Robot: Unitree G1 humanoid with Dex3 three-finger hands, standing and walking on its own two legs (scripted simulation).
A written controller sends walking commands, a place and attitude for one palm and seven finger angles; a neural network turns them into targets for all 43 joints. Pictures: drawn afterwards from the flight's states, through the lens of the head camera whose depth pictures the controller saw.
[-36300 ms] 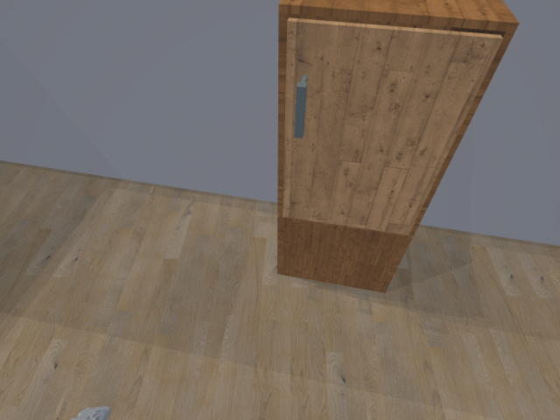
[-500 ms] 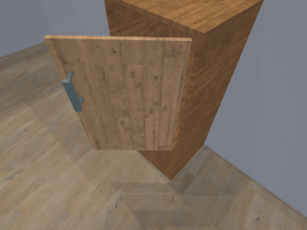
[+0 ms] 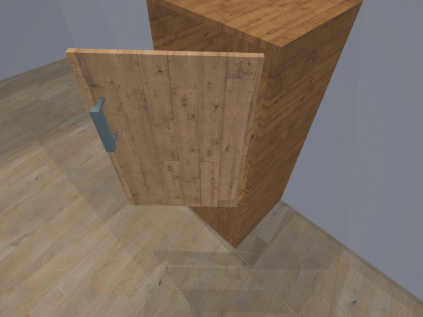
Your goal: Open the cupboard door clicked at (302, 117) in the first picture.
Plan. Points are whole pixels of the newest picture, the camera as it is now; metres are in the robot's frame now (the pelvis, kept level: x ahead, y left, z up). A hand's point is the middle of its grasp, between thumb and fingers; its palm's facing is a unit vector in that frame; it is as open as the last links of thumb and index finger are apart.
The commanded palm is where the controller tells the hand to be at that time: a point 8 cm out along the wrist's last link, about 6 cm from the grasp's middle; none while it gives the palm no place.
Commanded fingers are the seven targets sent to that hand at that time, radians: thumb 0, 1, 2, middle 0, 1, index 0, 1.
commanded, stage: look again from close up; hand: left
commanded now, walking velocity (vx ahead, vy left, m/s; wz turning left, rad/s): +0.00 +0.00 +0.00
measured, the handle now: (106, 125) +0.51 +0.29 +0.05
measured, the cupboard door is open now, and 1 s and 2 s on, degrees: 43 43 43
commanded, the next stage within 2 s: shuffle to correct the standing spot in 0.14 s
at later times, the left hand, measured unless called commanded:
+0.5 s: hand out of the picture +0.00 +0.21 -0.18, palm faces +0.06 -0.97 -0.24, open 7.4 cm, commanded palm none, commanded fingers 0.00 0.90 0.90 -0.20 -0.30 -0.20 -0.30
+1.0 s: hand out of the picture +0.00 +0.25 -0.18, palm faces +0.02 -0.99 -0.16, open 7.4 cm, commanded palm none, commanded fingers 0.00 0.90 0.90 -0.20 -0.30 -0.20 -0.30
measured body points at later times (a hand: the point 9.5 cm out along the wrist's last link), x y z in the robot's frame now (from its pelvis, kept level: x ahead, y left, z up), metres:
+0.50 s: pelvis -0.01 +0.02 -0.01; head +0.00 +0.02 +0.44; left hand +0.00 +0.26 -0.16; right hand +0.02 -0.23 -0.16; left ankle -0.02 +0.13 -0.74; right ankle -0.06 -0.08 -0.74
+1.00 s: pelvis -0.02 +0.07 +0.00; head +0.01 +0.09 +0.45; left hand +0.00 +0.30 -0.17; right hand -0.02 -0.16 -0.15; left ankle +0.00 +0.18 -0.74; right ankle -0.06 -0.05 -0.72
